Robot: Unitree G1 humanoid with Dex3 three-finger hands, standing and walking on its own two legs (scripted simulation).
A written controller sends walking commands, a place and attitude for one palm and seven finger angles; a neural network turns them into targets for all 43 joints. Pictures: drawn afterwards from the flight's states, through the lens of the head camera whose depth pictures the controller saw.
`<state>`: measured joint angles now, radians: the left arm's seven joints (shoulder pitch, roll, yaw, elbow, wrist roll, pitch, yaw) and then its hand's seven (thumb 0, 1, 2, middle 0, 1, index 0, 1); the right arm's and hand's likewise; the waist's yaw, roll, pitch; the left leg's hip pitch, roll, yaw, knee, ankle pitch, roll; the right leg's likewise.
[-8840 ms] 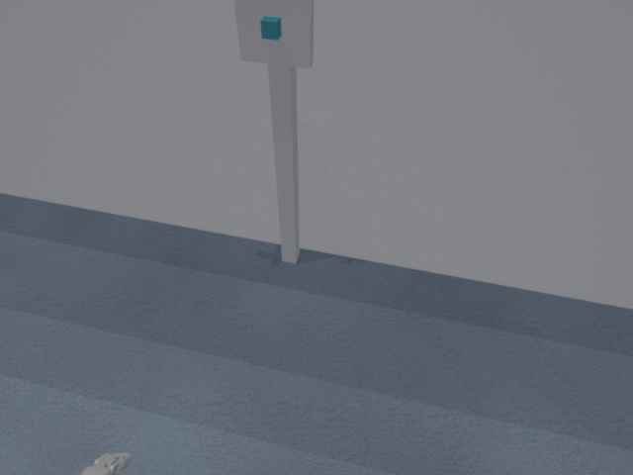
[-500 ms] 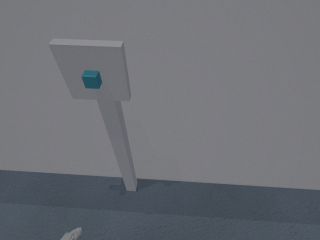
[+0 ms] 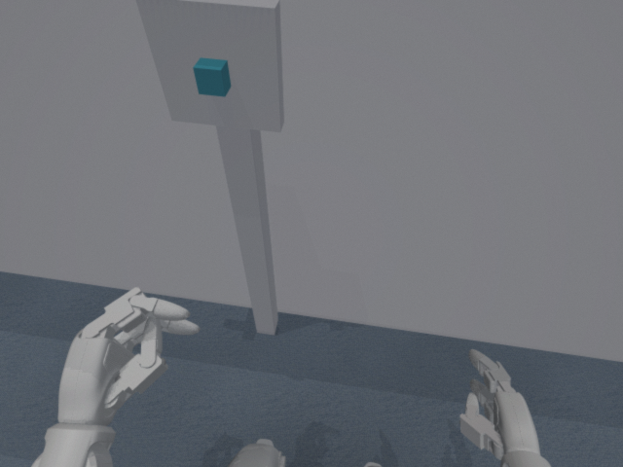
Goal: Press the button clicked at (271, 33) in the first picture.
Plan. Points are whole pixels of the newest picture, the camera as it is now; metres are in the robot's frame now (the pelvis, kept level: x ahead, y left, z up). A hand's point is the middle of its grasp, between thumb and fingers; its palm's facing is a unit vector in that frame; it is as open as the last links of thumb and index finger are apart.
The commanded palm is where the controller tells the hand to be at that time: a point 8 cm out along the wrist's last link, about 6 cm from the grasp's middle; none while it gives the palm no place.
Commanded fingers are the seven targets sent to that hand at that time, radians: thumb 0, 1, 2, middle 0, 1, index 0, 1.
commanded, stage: raise the hand and make a fist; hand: left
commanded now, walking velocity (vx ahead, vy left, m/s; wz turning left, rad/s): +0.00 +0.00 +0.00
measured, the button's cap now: (213, 76) +0.57 +0.20 +0.21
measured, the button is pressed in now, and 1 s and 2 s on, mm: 0 0 0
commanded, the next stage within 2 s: aim a knuckle at the button in 1.40 s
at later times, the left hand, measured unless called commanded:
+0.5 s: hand (150, 308) +0.25 +0.20 +0.12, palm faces -0.09 -0.99 -0.06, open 3.1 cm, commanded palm +0.23 +0.27 +0.14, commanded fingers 0.00 0.90 0.90 -1.30 -1.50 -1.30 -1.50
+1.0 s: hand (82, 239) +0.27 +0.24 +0.21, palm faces +0.01 -1.00 -0.09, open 3.1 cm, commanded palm +0.24 +0.29 +0.20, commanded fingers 0.00 0.90 0.90 -1.30 -1.50 -1.30 -1.50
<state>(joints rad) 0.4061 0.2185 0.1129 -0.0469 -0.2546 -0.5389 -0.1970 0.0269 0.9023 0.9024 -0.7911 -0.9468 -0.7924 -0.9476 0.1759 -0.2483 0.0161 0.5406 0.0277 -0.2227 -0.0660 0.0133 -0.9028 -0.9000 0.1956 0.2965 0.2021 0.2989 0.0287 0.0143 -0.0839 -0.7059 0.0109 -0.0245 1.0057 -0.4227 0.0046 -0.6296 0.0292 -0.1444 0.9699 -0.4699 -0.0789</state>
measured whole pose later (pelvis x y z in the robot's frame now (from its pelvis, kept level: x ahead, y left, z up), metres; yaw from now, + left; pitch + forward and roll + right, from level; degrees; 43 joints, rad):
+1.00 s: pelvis +0.03 +0.03 +0.05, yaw -1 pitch -2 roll -1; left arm 0.20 0.32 0.28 -0.20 -0.32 0.02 -0.29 0.02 0.90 0.90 -1.30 -1.50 -1.30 -1.50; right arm 0.23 -0.24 0.09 0.61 0.06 -0.24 -0.09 0.02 -0.90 -0.90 0.20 0.30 0.21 0.30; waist 0.05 0.04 -0.04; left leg -0.28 -0.03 0.02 0.60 -0.30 0.05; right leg -0.21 0.01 -0.09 0.56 -0.32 -0.03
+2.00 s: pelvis +0.04 +0.01 +0.06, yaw -2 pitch +0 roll +0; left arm -0.09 0.29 0.25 0.13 -0.28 0.00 -0.27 0.02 0.90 0.90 -1.30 -1.50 -1.30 -1.50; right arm 0.24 -0.27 0.05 0.65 0.07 -0.25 -0.10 0.02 -0.90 -0.90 0.20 0.30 0.20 0.30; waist 0.01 0.04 -0.03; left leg -0.27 -0.01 0.04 0.55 -0.28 0.02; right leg -0.23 0.03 -0.07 0.55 -0.32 -0.05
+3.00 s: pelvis +0.04 +0.01 +0.05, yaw -4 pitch +5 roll +0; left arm -0.51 0.32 0.28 0.73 -0.18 -0.21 -0.18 0.02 0.90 0.90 -1.30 -1.50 -1.30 -1.50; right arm 0.38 -0.28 0.02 0.67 0.05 -0.04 -0.05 0.01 -0.90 -0.90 0.20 0.30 0.20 0.30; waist -0.06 0.03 -0.05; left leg -0.38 0.01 0.07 0.60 -0.30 0.03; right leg -0.36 0.04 -0.04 0.59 -0.32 -0.05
